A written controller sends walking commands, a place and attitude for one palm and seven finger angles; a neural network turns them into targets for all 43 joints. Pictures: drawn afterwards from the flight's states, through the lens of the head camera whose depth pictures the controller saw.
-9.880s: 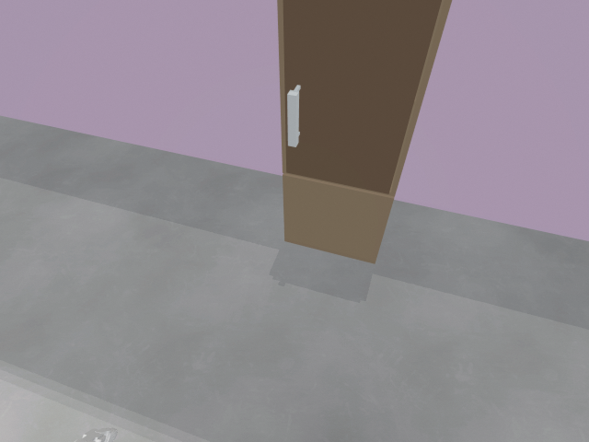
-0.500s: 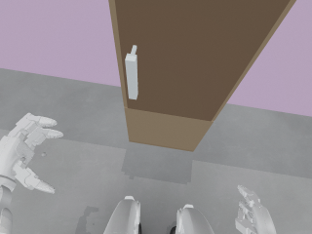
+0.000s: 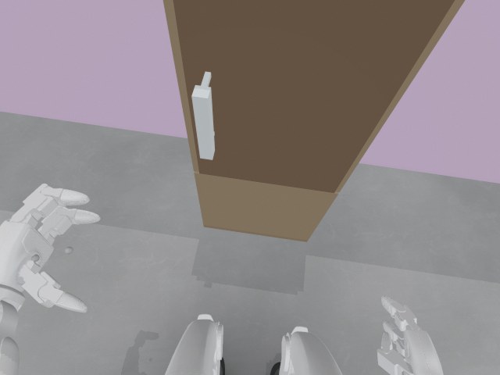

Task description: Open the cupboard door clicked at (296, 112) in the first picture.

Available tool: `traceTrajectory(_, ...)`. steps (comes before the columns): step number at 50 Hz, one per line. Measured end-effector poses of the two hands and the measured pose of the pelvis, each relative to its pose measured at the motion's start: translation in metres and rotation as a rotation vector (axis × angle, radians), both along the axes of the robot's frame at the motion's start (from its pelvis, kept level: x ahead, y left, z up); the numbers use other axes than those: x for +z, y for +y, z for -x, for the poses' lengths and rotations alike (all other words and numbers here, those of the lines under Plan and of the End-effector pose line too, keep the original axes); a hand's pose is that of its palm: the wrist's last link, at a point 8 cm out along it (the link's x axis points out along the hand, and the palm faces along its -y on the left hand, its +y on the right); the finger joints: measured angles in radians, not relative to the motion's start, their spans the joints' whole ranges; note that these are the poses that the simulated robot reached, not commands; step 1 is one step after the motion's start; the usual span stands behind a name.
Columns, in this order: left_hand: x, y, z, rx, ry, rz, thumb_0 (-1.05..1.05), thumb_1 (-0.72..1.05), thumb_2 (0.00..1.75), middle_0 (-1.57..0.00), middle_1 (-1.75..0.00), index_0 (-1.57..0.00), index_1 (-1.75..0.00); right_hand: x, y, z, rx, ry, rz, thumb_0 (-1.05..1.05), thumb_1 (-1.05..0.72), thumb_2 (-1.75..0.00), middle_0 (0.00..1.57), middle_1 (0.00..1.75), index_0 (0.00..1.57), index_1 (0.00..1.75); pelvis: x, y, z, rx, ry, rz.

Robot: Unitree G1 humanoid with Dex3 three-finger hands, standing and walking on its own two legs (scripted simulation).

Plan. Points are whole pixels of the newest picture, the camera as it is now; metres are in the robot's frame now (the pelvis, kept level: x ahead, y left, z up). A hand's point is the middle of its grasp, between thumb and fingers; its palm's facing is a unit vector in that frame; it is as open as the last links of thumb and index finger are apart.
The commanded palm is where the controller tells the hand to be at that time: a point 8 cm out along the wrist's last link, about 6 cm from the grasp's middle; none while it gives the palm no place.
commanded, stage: move the hooked fingers beside the handle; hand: left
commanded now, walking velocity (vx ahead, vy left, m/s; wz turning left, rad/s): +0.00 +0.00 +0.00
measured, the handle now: (207, 118) +0.55 +0.12 +0.02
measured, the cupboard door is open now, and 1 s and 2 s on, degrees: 0 0 0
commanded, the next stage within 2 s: none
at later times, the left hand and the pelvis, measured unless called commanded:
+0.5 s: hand (104, 208) +0.34 +0.25 +0.03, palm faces -0.10 -0.99 -0.05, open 13.9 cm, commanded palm +0.33 +0.29 +0.04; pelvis +0.00 +0.00 +0.00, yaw +0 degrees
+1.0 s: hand (134, 173) +0.41 +0.22 +0.03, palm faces -0.08 -1.00 -0.04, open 13.9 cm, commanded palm +0.40 +0.27 +0.03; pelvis +0.01 -0.01 +0.00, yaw -1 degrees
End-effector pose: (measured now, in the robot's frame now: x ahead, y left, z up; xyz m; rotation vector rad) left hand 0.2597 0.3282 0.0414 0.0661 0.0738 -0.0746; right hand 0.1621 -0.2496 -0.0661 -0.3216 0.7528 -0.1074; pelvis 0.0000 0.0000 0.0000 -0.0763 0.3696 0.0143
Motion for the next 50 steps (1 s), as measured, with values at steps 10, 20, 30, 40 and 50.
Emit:
traceTrajectory(10,-0.004,-0.004,-0.009,0.006,-0.014,0.011,-0.01,-0.5,0.3,-0.3,-1.2,-0.3,-1.2,-0.005,-0.003,-0.003,0.013,0.004,0.011,0.01,-0.9,-0.9,0.21,0.3,0.21,0.3,-0.004,-0.004,0.001,0.005,0.005,-0.001)
traceTrajectory(20,-0.009,-0.019,-0.053,-0.03,-0.012,0.022,-0.01,-0.5,0.3,-0.3,-1.2,-0.3,-1.2,-0.011,-0.012,0.011,-0.034,0.064,0.026,0.01,-0.9,-0.9,0.21,0.3,0.21,0.3,-0.006,-0.005,0.001,-0.004,0.02,-0.002)
traceTrajectory(30,-0.006,-0.031,-0.08,-0.012,-0.008,0.013,-0.01,-0.49,0.3,-0.3,-1.2,-0.3,-1.2,-0.015,-0.015,0.034,-0.085,0.153,0.01,0.01,-0.9,-0.9,0.21,0.3,0.21,0.3,0.0,-0.003,-0.005,-0.015,0.033,-0.012)
traceTrajectory(40,-0.012,-0.04,-0.106,-0.006,-0.018,0.02,-0.01,-0.49,0.3,-0.3,-1.2,-0.3,-1.2,-0.022,-0.021,0.047,-0.114,0.226,0.02,0.01,-0.9,-0.9,0.21,0.3,0.21,0.3,-0.002,-0.005,-0.007,-0.017,0.044,-0.014)
traceTrajectory(50,-0.012,-0.052,-0.138,-0.009,-0.028,0.027,-0.01,-0.5,0.3,-0.3,-1.2,-0.3,-1.2,-0.029,-0.024,0.059,-0.136,0.282,0.02,0.01,-0.91,-0.9,0.2,0.3,0.21,0.3,-0.005,-0.006,-0.006,-0.021,0.057,-0.015)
